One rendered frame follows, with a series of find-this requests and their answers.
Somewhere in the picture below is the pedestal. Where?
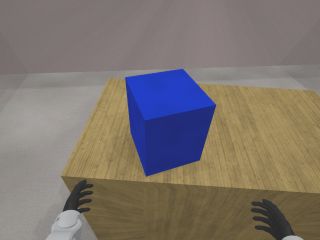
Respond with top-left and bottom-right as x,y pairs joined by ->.
61,78 -> 320,240

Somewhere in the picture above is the carton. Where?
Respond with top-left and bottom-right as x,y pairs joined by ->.
125,69 -> 216,177

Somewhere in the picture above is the robot left hand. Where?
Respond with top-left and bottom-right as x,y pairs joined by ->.
62,179 -> 94,214

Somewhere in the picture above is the robot left forearm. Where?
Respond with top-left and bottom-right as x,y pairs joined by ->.
46,210 -> 82,240

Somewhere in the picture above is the robot right hand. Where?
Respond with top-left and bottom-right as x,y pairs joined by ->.
251,199 -> 296,240

